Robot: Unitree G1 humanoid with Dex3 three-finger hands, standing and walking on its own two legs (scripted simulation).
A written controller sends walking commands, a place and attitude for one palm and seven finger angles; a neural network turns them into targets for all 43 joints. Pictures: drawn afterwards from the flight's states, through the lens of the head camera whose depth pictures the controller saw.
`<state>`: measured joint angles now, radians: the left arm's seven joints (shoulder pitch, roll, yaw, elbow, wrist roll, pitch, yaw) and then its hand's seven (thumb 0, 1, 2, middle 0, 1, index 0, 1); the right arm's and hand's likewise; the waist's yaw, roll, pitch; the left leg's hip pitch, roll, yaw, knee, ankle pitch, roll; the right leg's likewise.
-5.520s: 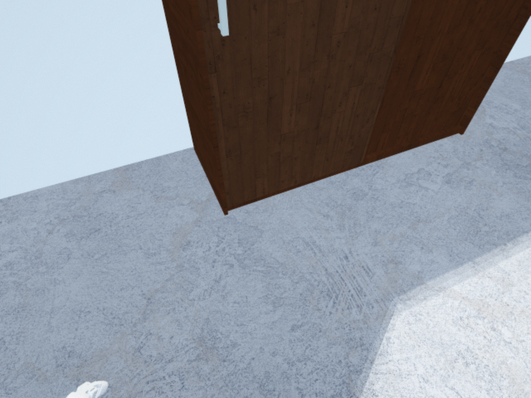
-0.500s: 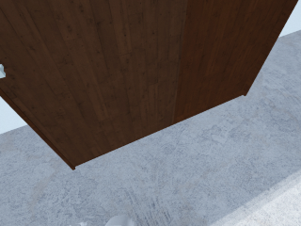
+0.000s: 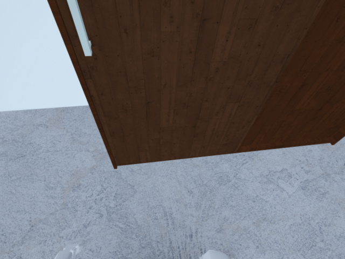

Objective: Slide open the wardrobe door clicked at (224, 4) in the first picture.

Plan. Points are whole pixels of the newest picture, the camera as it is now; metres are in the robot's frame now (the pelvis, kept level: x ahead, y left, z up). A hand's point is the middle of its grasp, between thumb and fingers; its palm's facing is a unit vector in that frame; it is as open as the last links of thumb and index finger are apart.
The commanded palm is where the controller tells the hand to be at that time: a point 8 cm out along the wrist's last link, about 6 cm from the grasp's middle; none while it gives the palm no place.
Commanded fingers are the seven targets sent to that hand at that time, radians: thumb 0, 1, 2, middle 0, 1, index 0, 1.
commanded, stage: turn to face it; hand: left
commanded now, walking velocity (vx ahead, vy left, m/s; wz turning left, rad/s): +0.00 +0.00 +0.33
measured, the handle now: out of the picture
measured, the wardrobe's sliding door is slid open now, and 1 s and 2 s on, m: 0.00 0.00 0.00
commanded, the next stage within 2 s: take the last steps up to it in 0.24 s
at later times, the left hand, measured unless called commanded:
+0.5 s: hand out of the picture -0.01 +0.16 -0.16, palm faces +0.24 -0.94 -0.23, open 7.4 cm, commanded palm none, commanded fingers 0.00 0.90 0.90 -0.20 -0.30 -0.20 -0.30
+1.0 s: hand out of the picture +0.13 +0.24 -0.17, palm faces +0.23 -0.96 -0.17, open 7.4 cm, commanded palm none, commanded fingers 0.00 0.90 0.90 -0.20 -0.30 -0.20 -0.30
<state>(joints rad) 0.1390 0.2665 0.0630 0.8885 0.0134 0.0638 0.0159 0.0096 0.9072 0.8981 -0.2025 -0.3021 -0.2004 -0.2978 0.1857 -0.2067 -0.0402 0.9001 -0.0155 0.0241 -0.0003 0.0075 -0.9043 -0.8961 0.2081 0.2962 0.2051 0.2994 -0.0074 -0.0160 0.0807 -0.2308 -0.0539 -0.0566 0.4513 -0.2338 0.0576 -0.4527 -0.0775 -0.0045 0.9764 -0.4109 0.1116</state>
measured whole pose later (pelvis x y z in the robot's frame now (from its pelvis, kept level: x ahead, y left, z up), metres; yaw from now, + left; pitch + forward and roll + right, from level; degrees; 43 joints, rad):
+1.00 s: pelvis +0.11 +0.05 -0.01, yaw +13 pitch -2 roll +1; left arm 0.19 0.18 0.04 1.03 0.02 0.01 -0.01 0.01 0.91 0.90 -0.20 -0.30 -0.20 -0.30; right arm 0.43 -0.14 -0.02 1.13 -0.01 -0.05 -0.03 0.01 -0.92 -0.90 0.21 0.30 0.20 0.30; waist -0.02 -0.02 0.05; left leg 0.08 -0.03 0.09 0.29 -0.34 0.04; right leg -0.53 -0.10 -0.08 0.79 -0.21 0.02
